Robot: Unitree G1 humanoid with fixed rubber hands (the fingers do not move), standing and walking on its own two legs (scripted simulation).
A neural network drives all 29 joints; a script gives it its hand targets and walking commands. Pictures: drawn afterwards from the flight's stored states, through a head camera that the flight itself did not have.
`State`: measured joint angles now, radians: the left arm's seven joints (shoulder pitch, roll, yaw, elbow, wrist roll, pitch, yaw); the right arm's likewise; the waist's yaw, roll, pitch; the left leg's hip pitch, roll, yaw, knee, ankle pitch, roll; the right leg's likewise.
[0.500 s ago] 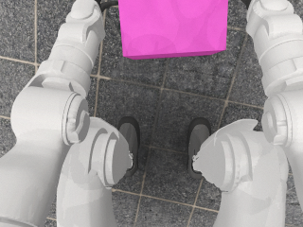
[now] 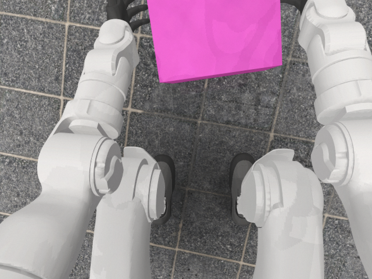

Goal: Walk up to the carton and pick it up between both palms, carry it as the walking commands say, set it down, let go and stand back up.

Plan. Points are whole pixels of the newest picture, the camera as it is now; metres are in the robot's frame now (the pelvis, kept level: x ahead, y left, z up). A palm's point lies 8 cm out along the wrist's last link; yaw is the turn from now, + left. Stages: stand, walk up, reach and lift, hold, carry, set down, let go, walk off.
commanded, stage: reach and lift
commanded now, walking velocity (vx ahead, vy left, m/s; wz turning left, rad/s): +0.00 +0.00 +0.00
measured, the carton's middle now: (213, 28) +0.55 -0.04 -0.22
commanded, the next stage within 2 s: none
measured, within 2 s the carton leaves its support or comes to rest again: neither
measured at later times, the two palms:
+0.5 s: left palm (105, 14) +0.53 +0.12 -0.07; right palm out of the picture +0.55 -0.18 -0.07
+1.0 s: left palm (71, 4) +0.51 +0.13 +0.01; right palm out of the picture +0.53 -0.17 +0.00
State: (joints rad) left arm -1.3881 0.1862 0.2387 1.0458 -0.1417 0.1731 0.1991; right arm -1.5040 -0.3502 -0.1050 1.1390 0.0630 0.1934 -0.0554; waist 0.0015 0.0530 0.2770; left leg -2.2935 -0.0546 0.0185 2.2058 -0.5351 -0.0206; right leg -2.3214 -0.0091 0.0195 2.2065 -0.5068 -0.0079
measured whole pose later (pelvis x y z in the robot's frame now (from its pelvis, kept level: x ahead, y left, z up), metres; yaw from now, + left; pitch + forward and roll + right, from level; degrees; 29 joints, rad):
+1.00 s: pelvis +0.01 +0.00 +0.09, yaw -1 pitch +44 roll +3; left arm -1.06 -0.04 0.49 0.63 0.13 0.31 0.19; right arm -1.19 -0.13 -0.32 0.83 -0.17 0.34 -0.09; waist 0.03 0.01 -0.08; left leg -2.15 -0.05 0.00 1.92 -0.54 -0.04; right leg -2.19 0.03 0.03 1.92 -0.49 0.00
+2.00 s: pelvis +0.03 +0.00 +0.19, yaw -2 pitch +39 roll +2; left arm -0.81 -0.13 0.49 0.60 0.21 0.35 0.17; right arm -0.91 0.01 -0.38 0.73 -0.24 0.36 -0.10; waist 0.04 0.01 -0.25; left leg -1.75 -0.05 -0.02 1.59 -0.52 -0.02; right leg -1.78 0.03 0.03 1.58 -0.48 0.00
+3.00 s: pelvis +0.08 -0.01 +0.34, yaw -3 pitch +25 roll +1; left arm -0.49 -0.19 0.45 0.49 0.29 0.37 0.05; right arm -0.59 0.11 -0.37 0.61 -0.28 0.35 -0.05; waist 0.04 0.00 -0.20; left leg -1.05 -0.03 -0.04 1.00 -0.38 -0.02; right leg -1.09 0.04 0.03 1.00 -0.35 -0.02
